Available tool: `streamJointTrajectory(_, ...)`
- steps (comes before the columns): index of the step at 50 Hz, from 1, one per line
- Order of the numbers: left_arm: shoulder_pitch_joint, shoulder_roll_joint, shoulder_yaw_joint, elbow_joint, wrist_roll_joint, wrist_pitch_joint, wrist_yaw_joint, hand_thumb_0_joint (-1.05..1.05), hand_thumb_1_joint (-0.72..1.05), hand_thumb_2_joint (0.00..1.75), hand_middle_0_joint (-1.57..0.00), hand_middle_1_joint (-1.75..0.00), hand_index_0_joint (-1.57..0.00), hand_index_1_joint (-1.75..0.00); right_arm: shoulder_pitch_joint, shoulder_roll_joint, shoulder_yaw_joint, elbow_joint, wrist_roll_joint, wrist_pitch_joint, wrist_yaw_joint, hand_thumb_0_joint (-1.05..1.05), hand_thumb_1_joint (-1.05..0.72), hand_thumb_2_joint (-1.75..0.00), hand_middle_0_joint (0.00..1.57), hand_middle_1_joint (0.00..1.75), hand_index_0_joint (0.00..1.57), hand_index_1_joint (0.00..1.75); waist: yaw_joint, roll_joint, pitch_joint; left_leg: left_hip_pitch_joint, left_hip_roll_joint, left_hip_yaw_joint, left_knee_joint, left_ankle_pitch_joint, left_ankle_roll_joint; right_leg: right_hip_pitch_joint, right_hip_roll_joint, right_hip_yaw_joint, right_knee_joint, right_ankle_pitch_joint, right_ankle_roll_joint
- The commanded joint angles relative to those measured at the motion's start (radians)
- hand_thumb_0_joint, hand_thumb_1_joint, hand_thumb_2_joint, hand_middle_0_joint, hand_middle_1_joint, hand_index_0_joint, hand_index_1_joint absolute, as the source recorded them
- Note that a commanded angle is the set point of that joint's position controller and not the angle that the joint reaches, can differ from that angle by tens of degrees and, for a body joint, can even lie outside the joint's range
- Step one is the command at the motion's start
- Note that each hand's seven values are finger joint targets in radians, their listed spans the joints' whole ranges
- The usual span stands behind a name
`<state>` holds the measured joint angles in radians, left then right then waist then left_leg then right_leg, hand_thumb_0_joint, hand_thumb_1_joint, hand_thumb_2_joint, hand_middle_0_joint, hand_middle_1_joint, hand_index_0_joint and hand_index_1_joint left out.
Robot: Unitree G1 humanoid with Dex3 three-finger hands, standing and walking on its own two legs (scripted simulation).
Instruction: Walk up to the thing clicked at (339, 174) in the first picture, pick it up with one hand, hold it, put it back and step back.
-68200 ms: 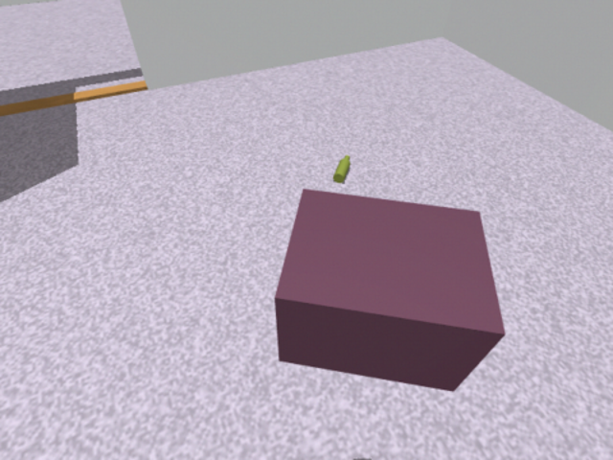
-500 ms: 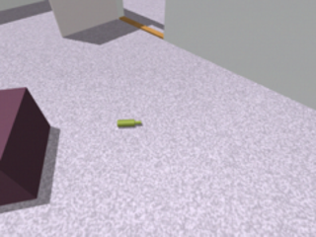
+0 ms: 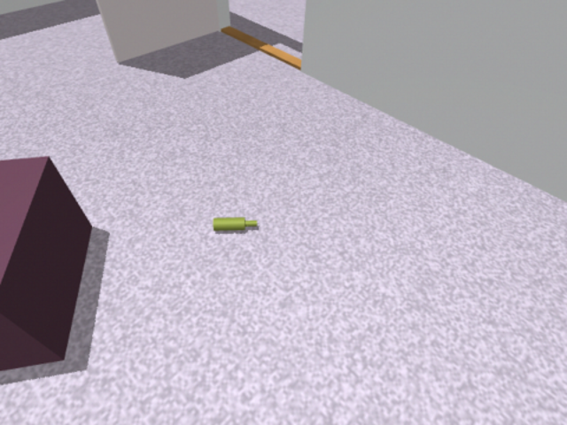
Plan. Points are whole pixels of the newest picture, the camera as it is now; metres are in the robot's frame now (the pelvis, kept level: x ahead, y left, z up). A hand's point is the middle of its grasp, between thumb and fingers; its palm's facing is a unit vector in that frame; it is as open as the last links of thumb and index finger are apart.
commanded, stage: step back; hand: left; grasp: from above
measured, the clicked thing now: (235, 223) +1.04 +0.23 -0.73
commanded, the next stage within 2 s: stand in 0.24 s
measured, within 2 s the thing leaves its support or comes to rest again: neither
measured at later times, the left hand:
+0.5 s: hand out of the picture +0.10 +0.25 -0.14, palm faces -0.03 -0.94 -0.34, open 7.3 cm
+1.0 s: hand out of the picture +0.09 +0.24 -0.13, palm faces -0.05 -0.94 -0.34, open 7.3 cm
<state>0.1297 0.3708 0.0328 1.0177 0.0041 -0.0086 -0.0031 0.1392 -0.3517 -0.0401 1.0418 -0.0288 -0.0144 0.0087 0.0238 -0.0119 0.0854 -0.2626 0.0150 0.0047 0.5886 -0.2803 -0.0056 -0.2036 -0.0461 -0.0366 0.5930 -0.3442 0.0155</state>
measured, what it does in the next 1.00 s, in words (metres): stands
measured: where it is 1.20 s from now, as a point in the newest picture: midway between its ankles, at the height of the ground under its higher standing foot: outside the picture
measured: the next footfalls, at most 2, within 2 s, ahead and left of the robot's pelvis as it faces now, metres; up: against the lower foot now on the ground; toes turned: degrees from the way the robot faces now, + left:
none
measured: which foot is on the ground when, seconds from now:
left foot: down 0.00-1.00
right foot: down 0.00-1.00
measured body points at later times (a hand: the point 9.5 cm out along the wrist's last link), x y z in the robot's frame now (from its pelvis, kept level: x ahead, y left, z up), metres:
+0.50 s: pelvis +0.01 +0.00 +0.02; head +0.02 +0.00 +0.47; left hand +0.10 +0.30 -0.11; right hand +0.12 -0.29 -0.11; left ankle +0.02 +0.13 -0.73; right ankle -0.01 -0.13 -0.73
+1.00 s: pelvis +0.00 -0.01 +0.02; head +0.01 -0.01 +0.47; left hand +0.09 +0.29 -0.11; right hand +0.07 -0.31 -0.12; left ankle +0.02 +0.13 -0.73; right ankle -0.01 -0.13 -0.73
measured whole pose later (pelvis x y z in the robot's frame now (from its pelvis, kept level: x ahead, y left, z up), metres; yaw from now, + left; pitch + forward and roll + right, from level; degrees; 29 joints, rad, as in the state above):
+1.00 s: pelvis +0.00 -0.01 +0.02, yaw -1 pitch -2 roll +0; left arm 0.10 0.35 0.00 1.13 0.01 -0.02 -0.01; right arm 0.10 -0.34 0.00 1.16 -0.01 -0.01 0.02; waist -0.01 0.00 0.05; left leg -0.13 0.04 0.02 0.31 -0.15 -0.03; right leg -0.08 -0.02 -0.03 0.31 -0.20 0.01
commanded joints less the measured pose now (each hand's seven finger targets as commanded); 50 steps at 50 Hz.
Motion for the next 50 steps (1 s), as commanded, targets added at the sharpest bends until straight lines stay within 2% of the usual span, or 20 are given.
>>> streamJointTrajectory(1,-0.035,0.214,0.044,-0.035,-0.003,-0.038,0.014,0.0,0.9,0.9,-0.2,-0.3,-0.2,-0.3,-0.089,-0.217,-0.029,-0.052,0.014,-0.026,-0.02,0.0,-0.9,-0.9,0.2,0.3,0.2,0.3,0.003,0.1,-0.137,0.021,0.13,-0.13,-0.158,0.312,0.055,0.107,-0.051,0.075,-0.133,0.25,-0.05)
streamJointTrajectory(2,-0.029,0.224,0.043,-0.023,-0.004,-0.039,0.013,0.0,0.9,0.9,-0.2,-0.3,-0.2,-0.3,-0.105,-0.213,-0.029,-0.048,0.016,-0.024,-0.02,0.0,-0.9,-0.9,0.2,0.3,0.2,0.3,0.001,0.093,-0.135,0.05,0.113,-0.107,-0.147,0.307,0.043,0.09,-0.066,0.083,-0.144,0.3,-0.053)
streamJointTrajectory(4,-0.049,0.224,0.043,-0.017,-0.005,-0.037,0.015,0.0,0.9,0.9,-0.2,-0.3,-0.2,-0.3,-0.1,-0.208,-0.027,-0.032,0.016,-0.022,-0.02,0.0,-0.9,-0.9,0.2,0.3,0.2,0.3,-0.009,0.075,-0.164,0.091,0.113,-0.093,-0.15,0.36,0.042,0.103,-0.075,0.08,-0.151,0.357,-0.052)
streamJointTrajectory(7,-0.066,0.212,0.036,0.002,-0.001,-0.033,0.016,0.0,0.9,0.9,-0.2,-0.3,-0.2,-0.3,-0.132,-0.206,-0.031,-0.017,0.016,-0.02,-0.02,0.0,-0.9,-0.9,0.2,0.3,0.2,0.3,-0.009,0.064,-0.161,0.12,0.125,-0.098,-0.177,0.355,0.048,0.095,-0.069,0.063,-0.181,0.332,-0.044)
streamJointTrajectory(11,-0.074,0.209,0.038,0.019,0.002,-0.032,0.015,0.0,0.9,0.9,-0.2,-0.3,-0.2,-0.3,-0.153,-0.19,-0.027,-0.004,0.018,-0.018,-0.019,0.0,-0.9,-0.9,0.2,0.3,0.2,0.3,-0.009,0.027,-0.144,0.115,0.116,-0.082,-0.194,0.324,0.039,0.109,-0.075,0.069,-0.22,0.34,-0.04)
streamJointTrajectory(12,-0.079,0.173,0.012,0.036,-0.001,-0.032,0.01,0.0,0.9,0.9,-0.2,-0.3,-0.2,-0.3,-0.134,-0.196,-0.018,0.002,0.026,-0.02,-0.015,0.0,-0.9,-0.9,0.2,0.3,0.2,0.3,-0.025,0.026,-0.146,0.152,0.121,-0.097,-0.228,0.352,0.037,0.102,-0.086,0.086,-0.246,0.356,-0.037)
streamJointTrajectory(16,-0.084,0.184,0.01,0.046,0.001,-0.034,0.011,0.0,0.9,0.9,-0.2,-0.3,-0.2,-0.3,-0.147,-0.199,-0.017,0.013,0.023,-0.026,-0.012,0.0,-0.9,-0.9,0.2,0.3,0.2,0.3,-0.023,0.034,-0.163,0.211,0.132,-0.089,-0.245,0.442,0.034,0.123,-0.087,0.076,-0.264,0.402,-0.027)
streamJointTrajectory(19,-0.093,0.189,0.01,0.05,0.003,-0.035,0.011,0.0,0.9,0.9,-0.2,-0.3,-0.2,-0.3,-0.151,-0.196,-0.014,0.016,0.022,-0.026,-0.011,0.0,-0.9,-0.9,0.2,0.3,0.2,0.3,-0.022,0.021,-0.158,0.205,0.128,-0.081,-0.264,0.415,0.027,0.137,-0.092,0.078,-0.287,0.394,-0.023)
streamJointTrajectory(21,-0.097,0.191,0.01,0.057,0.003,-0.033,0.009,0.0,0.9,0.9,-0.2,-0.3,-0.2,-0.3,-0.156,-0.195,-0.013,0.021,0.023,-0.024,-0.011,0.0,-0.9,-0.9,0.2,0.3,0.2,0.3,-0.023,0.016,-0.134,0.196,0.124,-0.079,-0.288,0.335,0.022,0.123,-0.092,0.085,-0.308,0.322,-0.021)
streamJointTrajectory(28,-0.094,0.194,0.008,0.062,0.007,-0.034,0.007,0.0,0.9,0.9,-0.2,-0.3,-0.2,-0.3,-0.146,-0.196,-0.008,0.034,0.02,-0.023,-0.008,0.0,-0.9,-0.9,0.2,0.3,0.2,0.3,-0.024,0.022,-0.123,0.169,0.117,-0.076,-0.32,0.244,0.013,0.118,-0.093,0.089,-0.336,0.247,-0.024)
streamJointTrajectory(32,-0.078,0.195,0.007,0.067,0.007,-0.035,0.009,0.0,0.9,0.9,-0.2,-0.3,-0.2,-0.3,-0.137,-0.195,-0.008,0.041,0.021,-0.021,-0.007,0.0,-0.9,-0.9,0.2,0.3,0.2,0.3,-0.021,0.009,-0.121,0.171,0.119,-0.079,-0.32,0.257,0.012,0.115,-0.094,0.088,-0.336,0.257,-0.025)
streamJointTrajectory(34,-0.084,0.195,0.007,0.062,0.006,-0.035,0.009,0.0,0.9,0.9,-0.2,-0.3,-0.2,-0.3,-0.126,-0.2,-0.007,0.043,0.021,-0.024,-0.008,0.0,-0.9,-0.9,0.2,0.3,0.2,0.3,-0.025,0.023,-0.149,0.19,0.123,-0.074,-0.305,0.303,0.012,0.131,-0.1,0.093,-0.328,0.303,-0.029)
streamJointTrajectory(37,-0.08,0.192,0.006,0.06,0.004,-0.034,0.008,0.0,0.9,0.9,-0.2,-0.3,-0.2,-0.3,-0.115,-0.2,-0.005,0.048,0.021,-0.024,-0.01,0.0,-0.9,-0.9,0.2,0.3,0.2,0.3,-0.025,0.021,-0.144,0.188,0.124,-0.074,-0.305,0.314,0.01,0.126,-0.098,0.093,-0.323,0.317,-0.03)
streamJointTrajectory(39,-0.073,0.196,0.006,0.062,0.002,-0.032,0.008,0.0,0.9,0.9,-0.2,-0.3,-0.2,-0.3,-0.112,-0.2,-0.003,0.051,0.021,-0.023,-0.01,0.0,-0.9,-0.9,0.2,0.3,0.2,0.3,-0.022,0.018,-0.129,0.181,0.124,-0.075,-0.309,0.306,0.009,0.118,-0.093,0.09,-0.326,0.307,-0.028)
streamJointTrajectory(42,-0.078,0.194,0.004,0.062,0.001,-0.029,0.007,0.0,0.9,0.9,-0.2,-0.3,-0.2,-0.3,-0.098,-0.199,0.002,0.055,0.02,-0.021,-0.01,0.0,-0.9,-0.9,0.2,0.3,0.2,0.3,-0.028,0.009,-0.098,0.156,0.12,-0.073,-0.322,0.236,0.007,0.101,-0.093,0.099,-0.341,0.242,-0.029)
streamJointTrajectory(50,-0.066,0.197,0.001,0.06,0.003,-0.03,0.008,0.0,0.9,0.9,-0.2,-0.3,-0.2,-0.3,-0.084,-0.2,0.005,0.057,0.019,-0.018,-0.008,0.0,-0.9,-0.9,0.2,0.3,0.2,0.3,-0.029,-0.006,-0.097,0.154,0.124,-0.075,-0.315,0.225,0.01,0.096,-0.093,0.102,-0.347,0.246,-0.028)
